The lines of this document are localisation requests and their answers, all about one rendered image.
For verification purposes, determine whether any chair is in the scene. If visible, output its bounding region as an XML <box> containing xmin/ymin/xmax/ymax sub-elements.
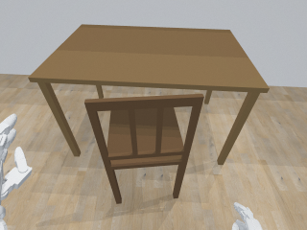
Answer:
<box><xmin>84</xmin><ymin>94</ymin><xmax>204</xmax><ymax>204</ymax></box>

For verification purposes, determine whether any table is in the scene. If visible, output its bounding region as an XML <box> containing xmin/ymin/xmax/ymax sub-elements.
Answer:
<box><xmin>28</xmin><ymin>24</ymin><xmax>270</xmax><ymax>165</ymax></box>

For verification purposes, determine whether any robot left hand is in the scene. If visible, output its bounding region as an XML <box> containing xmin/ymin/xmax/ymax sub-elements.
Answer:
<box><xmin>0</xmin><ymin>113</ymin><xmax>32</xmax><ymax>205</ymax></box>

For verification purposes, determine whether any robot right hand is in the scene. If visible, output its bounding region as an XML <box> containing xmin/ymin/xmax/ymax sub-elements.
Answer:
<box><xmin>231</xmin><ymin>202</ymin><xmax>263</xmax><ymax>230</ymax></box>

